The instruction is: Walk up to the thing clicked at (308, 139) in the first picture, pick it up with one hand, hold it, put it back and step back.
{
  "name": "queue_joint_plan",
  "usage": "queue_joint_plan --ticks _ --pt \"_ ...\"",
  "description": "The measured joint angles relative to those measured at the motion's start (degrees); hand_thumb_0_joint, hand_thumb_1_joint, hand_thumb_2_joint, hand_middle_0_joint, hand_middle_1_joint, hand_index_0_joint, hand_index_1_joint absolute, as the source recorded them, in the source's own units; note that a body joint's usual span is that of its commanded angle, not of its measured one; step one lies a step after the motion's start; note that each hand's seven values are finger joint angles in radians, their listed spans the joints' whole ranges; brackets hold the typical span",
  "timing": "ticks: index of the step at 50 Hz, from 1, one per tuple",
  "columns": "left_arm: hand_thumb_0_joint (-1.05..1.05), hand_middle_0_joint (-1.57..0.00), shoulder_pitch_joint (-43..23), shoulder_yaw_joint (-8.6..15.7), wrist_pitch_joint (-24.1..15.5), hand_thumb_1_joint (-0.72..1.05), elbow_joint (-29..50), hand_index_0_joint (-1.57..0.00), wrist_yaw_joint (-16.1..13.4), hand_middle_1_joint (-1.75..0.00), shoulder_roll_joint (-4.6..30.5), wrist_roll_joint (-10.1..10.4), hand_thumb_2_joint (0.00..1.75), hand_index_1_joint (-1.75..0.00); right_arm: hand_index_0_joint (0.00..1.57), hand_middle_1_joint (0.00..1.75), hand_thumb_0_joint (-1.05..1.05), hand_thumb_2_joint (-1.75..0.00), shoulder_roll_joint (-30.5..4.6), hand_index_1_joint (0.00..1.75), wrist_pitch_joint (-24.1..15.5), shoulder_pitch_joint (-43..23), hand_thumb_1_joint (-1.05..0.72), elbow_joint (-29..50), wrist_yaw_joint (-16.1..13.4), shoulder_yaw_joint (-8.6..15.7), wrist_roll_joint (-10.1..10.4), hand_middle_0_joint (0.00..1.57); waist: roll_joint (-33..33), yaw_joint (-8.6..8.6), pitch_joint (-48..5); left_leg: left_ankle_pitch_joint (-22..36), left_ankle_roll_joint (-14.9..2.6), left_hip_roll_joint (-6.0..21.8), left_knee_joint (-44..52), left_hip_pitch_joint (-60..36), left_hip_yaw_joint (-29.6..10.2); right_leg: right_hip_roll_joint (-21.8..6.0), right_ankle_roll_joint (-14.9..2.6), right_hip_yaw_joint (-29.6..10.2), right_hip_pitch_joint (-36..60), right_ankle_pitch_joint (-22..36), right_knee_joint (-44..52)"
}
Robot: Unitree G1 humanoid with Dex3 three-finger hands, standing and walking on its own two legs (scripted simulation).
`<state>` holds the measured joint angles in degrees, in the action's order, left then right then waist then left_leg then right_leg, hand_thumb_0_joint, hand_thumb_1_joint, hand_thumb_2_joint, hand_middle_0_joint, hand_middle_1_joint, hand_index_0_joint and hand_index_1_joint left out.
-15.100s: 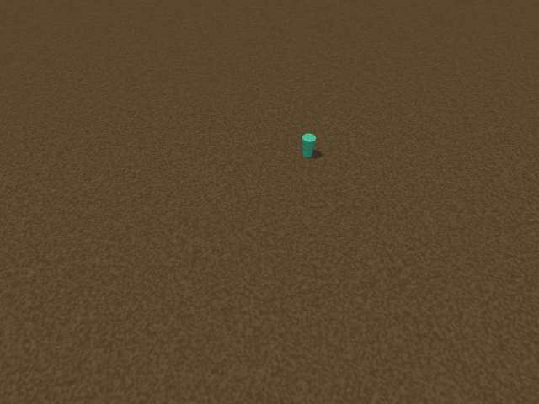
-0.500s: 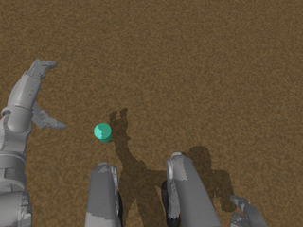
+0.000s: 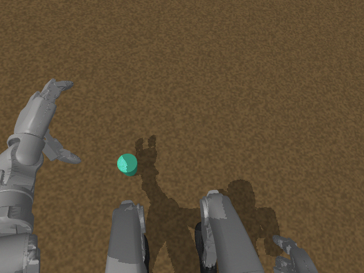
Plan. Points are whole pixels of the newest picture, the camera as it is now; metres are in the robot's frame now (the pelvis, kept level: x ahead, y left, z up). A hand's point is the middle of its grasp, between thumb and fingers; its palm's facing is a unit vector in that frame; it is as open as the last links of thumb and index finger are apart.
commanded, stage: go down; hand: left
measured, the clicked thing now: (129, 166) +0.46 +0.15 -0.48
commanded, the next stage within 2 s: approach in 1.46 s
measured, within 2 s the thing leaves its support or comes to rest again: neither
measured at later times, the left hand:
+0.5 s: hand (56, 133) +0.43 +0.25 -0.05, palm faces -0.23 -0.60 -0.77, open 15.9 cm
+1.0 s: hand (55, 130) +0.43 +0.25 -0.03, palm faces -0.24 -0.55 -0.80, open 15.3 cm
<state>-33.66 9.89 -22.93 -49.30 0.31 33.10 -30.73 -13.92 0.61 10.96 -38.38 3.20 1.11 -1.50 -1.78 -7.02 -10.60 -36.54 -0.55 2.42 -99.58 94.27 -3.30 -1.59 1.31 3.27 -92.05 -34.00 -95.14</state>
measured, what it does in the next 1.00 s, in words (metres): stands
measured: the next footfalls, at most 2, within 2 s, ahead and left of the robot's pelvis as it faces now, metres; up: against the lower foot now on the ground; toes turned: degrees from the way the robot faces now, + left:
none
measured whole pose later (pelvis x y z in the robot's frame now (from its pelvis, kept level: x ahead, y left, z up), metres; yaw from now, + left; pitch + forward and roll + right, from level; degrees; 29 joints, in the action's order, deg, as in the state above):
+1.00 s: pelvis +0.00 +0.00 +0.02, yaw +0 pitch +30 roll -5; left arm -31.9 8.7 -22.9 -48.4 -0.6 34.2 -36.2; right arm -13.8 0.4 11.6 -39.1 3.6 1.6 -1.1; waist -1.6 -6.8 -10.3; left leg -35.9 -0.7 2.6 -96.3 90.2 -3.3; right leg -1.3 1.5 3.4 -87.8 -33.0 -91.3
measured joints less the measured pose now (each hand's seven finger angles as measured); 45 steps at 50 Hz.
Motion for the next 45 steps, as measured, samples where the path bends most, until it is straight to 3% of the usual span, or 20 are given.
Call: queue_joint_plan --ticks 22,45 --pt "-0.01 -0.05 2.3 0.6 -1.5 -0.60 0.7 -0.09 0.1 -0.68 1.1 -2.2 0.59 -0.62 0.20 0.30 0.01 -0.88 -0.2 0.30 -0.1 -0.2 -0.90 -0.8 0.3 0.3 -0.1 0.21 0.1 0.36 -0.1 -0.2 0.00 0.0 0.4 -0.8 0.0 0.1 0.06 0.0 0.8 -0.2 0.4" --pt "-0.01 -0.05 2.0 -0.7 -0.7 -0.55 0.8 -0.11 -0.5 -0.79 0.9 -4.7 0.63 -0.72 0.20 0.30 0.01 -0.88 0.0 0.30 -0.1 0.3 -0.90 -0.6 0.5 0.4 0.3 0.21 0.2 0.29 0.1 0.5 -0.08 0.1 2.5 -3.4 0.0 0.2 0.15 0.1 3.6 0.7 2.8"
